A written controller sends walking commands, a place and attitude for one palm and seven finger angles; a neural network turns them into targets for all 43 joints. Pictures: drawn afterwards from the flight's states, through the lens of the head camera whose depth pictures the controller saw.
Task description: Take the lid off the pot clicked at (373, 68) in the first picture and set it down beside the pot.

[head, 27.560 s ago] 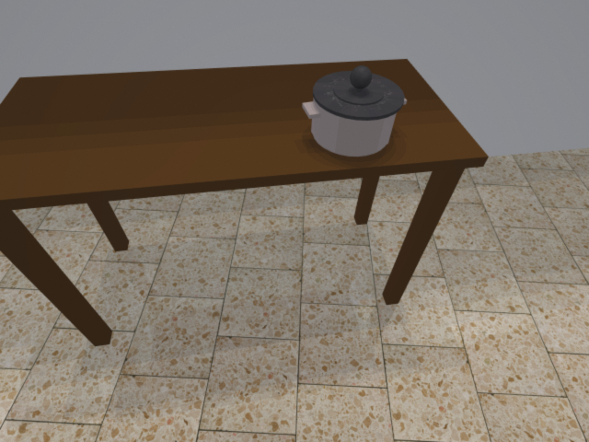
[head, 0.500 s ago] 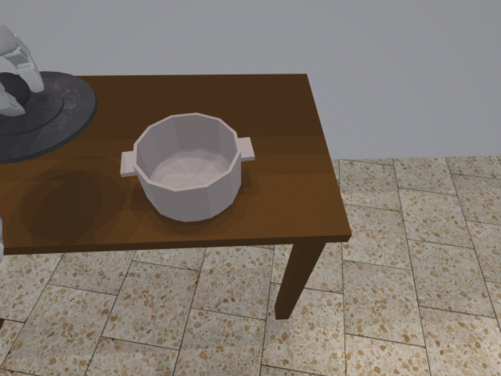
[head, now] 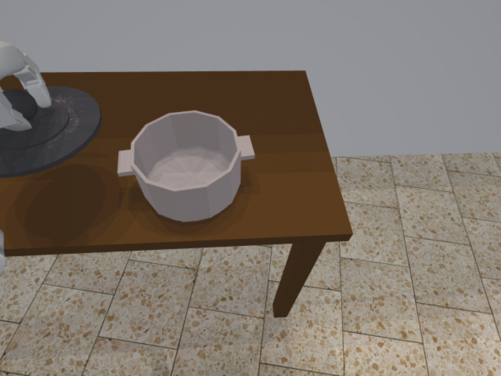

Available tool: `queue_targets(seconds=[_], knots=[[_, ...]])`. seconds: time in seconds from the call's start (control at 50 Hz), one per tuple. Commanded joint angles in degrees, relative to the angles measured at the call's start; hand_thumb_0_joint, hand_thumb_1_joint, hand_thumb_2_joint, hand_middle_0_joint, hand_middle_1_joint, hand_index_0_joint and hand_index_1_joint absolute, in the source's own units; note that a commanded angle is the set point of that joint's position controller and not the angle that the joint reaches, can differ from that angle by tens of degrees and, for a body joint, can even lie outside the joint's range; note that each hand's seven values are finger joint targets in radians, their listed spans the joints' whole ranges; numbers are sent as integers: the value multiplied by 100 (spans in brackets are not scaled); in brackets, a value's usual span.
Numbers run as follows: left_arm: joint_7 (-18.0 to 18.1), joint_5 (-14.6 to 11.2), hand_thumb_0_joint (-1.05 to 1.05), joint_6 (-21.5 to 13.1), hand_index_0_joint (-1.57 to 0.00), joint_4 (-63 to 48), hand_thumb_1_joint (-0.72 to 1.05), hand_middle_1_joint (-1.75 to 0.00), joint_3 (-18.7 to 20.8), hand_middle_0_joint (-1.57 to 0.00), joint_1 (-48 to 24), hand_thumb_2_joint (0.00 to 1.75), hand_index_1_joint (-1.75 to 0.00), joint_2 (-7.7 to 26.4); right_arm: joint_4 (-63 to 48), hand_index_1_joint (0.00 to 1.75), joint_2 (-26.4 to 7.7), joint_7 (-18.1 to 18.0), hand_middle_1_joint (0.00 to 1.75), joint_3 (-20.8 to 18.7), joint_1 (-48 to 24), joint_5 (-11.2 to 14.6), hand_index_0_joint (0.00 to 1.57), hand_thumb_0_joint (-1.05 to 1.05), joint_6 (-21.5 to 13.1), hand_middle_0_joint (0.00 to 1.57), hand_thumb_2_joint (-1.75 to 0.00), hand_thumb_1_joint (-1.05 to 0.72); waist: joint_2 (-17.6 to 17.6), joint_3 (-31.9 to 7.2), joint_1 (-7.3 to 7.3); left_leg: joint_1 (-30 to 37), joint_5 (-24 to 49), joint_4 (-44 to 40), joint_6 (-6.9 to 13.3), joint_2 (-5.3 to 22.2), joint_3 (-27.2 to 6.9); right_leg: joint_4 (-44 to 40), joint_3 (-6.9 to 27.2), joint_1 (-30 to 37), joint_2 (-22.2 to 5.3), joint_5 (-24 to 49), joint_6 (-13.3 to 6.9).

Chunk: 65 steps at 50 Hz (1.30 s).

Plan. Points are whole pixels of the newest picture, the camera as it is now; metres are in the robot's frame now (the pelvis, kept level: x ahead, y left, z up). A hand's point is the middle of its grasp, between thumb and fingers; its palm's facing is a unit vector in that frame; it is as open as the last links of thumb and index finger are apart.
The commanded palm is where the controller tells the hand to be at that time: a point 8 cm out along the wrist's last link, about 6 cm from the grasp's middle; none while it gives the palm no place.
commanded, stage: lower the lid onto the table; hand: left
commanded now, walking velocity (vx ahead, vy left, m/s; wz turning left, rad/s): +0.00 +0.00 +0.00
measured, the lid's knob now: (17, 105) +0.47 +0.34 +0.17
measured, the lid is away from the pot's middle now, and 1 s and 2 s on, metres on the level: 0.23 0.23 0.22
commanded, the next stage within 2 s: none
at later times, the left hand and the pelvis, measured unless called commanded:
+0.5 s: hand (26, 128) +0.44 +0.32 +0.15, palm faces -0.42 -0.16 -0.89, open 7.4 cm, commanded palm +0.46 +0.33 +0.23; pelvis -0.01 +0.00 +0.00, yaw +0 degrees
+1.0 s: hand (28, 149) +0.43 +0.33 +0.12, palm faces -0.45 -0.18 -0.88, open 7.4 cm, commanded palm +0.46 +0.33 +0.20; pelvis -0.01 +0.00 -0.01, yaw -1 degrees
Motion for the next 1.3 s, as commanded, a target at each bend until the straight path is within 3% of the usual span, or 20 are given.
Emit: queue_targets(seconds=[0.0,0.06,0.14,0.2,0.3,0.4,0.44,0.46,0.52,0.58,0.66,0.76,0.82,0.88,0.98,1.06,1.12,1.18,1.24,1.28], knots=[[331,-25,0,8,-85,-990,72,-106,286,-86,-3077,89,-106,1679,-408,30,-1036,-100,30,-300,242,1,20,0,-46,20,-90,-90,613,-2190,-93,2557,1771,-80,-50,100,-379,-192,-167,-683,363,999,-296],[380,14,0,-9,-85,-1238,72,-106,148,-86,-3386,89,-106,1546,-391,30,-1055,-108,30,-322,256,-17,20,0,-65,20,-90,-90,896,-2273,-88,2836,1700,-84,-97,142,-505,-207,-170,-927,379,744,-331],[434,14,0,-143,-85,-1570,72,-106,481,-86,-3414,89,-106,1900,-423,30,-1048,-139,30,-320,269,-34,20,0,-101,20,-90,-90,883,-2763,-34,3002,2075,4,-113,140,-510,-141,-139,-740,371,952,-327],[396,-79,0,-123,-85,-953,72,-106,316,-86,-3030,89,-106,1613,-355,30,-1048,-152,30,-316,302,-8,20,0,-66,20,-90,-90,423,-2285,-103,2554,1562,-37,-44,87,-410,-155,-166,-735,370,953,-304],[478,26,0,-191,-85,-1203,72,-106,208,-86,-3282,89,-106,1588,-376,30,-1054,-160,30,-313,256,-14,20,0,-68,20,-90,-90,825,-2357,-61,2647,1466,-32,-78,88,-439,-108,-153,-865,380,808,-347],[506,-22,0,-242,-85,-794,72,-106,353,-86,-3041,89,-106,1817,-340,30,-1088,-219,30,-275,315,15,20,0,-75,20,-90,-90,474,-2188,-79,2153,938,-61,-27,57,-315,-85,-124,-654,363,838,-322],[541,21,0,-310,-85,-1351,72,-106,342,-86,-3371,89,-106,1839,-380,30,-1087,-213,30,-308,287,-8,20,0,-82,20,-90,-90,889,-2636,-41,2605,1484,35,-58,85,-368,-36,-102,-696,361,964,-339],[562,81,0,-327,-85,-1149,72,-106,369,-86,-3215,89,-106,1820,-377,30,-1072,-226,30,-305,321,-16,20,0,-97,20,-90,-90,936,-2511,-45,2650,1540,91,-59,96,-396,-30,-129,-853,388,898,-347],[531,2,0,-388,-85,-1076,72,-106,235,-86,-3100,89,-106,1613,-353,30,-1079,-247,30,-302,375,3,20,0,-145,20,-90,-90,944,-2416,-72,2670,1742,118,-90,124,-393,-30,-161,-959,409,950,-354],[557,-6,0,-423,-85,-974,72,-106,605,-86,-2870,89,-106,2001,-340,30,-1098,-250,30,-315,427,0,20,0,-123,20,-90,-90,643,-2558,-46,2442,1644,176,-32,90,-330,37,-109,-717,393,1146,-310],[571,20,0,-489,-85,-1273,72,-106,570,-86,-2867,89,-106,1915,-371,30,-1100,-209,30,-358,429,-16,20,0,-91,20,-90,-90,959,-2709,-21,2750,2163,284,-92,146,-398,105,-132,-948,401,1136,-316],[572,-30,0,-528,-85,-835,72,-106,756,-86,-2383,89,-106,2051,-400,30,-1098,-217,30,-339,441,10,20,0,-56,20,-90,-90,632,-2417,-20,2297,1872,338,-38,97,-304,177,-122,-865,410,1193,-301],[550,-63,0,-529,-85,-1088,72,-106,328,-86,-2574,89,-106,1566,-407,30,-1080,-218,30,-352,390,28,20,0,-52,20,-90,-90,843,-2335,-76,2511,1922,321,-83,156,-367,161,-166,-1163,414,1008,-325],[628,8,0,-591,-85,-1197,72,-106,686,-86,-2642,89,-106,1994,-394,30,-1095,-239,30,-355,473,-11,20,0,-61,20,-90,-90,849,-2561,-37,2604,1795,358,-69,155,-425,167,-139,-1150,432,916,-319],[615,-77,0,-615,-85,-782,72,-106,529,-86,-2576,89,-106,1852,-310,30,-1110,-304,30,-330,496,20,20,0,-82,20,-90,-90,540,-2297,-117,2157,1063,307,-22,135,-340,177,-134,-1161,406,786,-297],[700,46,0,-726,-85,-1203,72,-106,337,-86,-2844,89,-106,1658,-308,30,-1092,-318,30,-334,507,-22,20,0,-145,20,-90,-90,1184,-2535,-85,2718,1572,401,-126,200,-498,226,-157,-1553,440,652,-350],[678,-69,0,-811,-85,-1044,72,-106,459,-86,-2534,89,-106,1663,-331,30,-1107,-333,30,-323,537,-10,20,0,-181,20,-90,-90,1015,-2423,-44,2559,1504,385,-151,199,-510,271,-186,-1524,450,635,-369],[674,-119,0,-692,-85,-729,72,-106,96,-86,-2619,89,-106,1203,-231,30,-1120,-325,30,-361,590,-1,20,0,-153,20,-90,-90,693,-2127,-176,2332,718,269,-117,204,-565,223,-165,-1708,432,394,-337],[786,0,0,-771,-85,-1068,72,-106,402,-86,-2867,89,-106,1671,-232,30,-1162,-360,30,-352,624,-28,20,0,-195,20,-90,-90,886,-2599,-75,2516,924,320,-136,205,-593,305,-131,-1628,428,460,-366],[804,-6,0,-788,-85,-961,72,-106,241,-86,-2858,89,-106,1434,-200,30,-1147,-374,30,-360,661,-30,20,0,-222,20,-90,-90,858,-2508,-131,2558,922,339,-155,223,-629,300,-143,-1754,431,437,-354]])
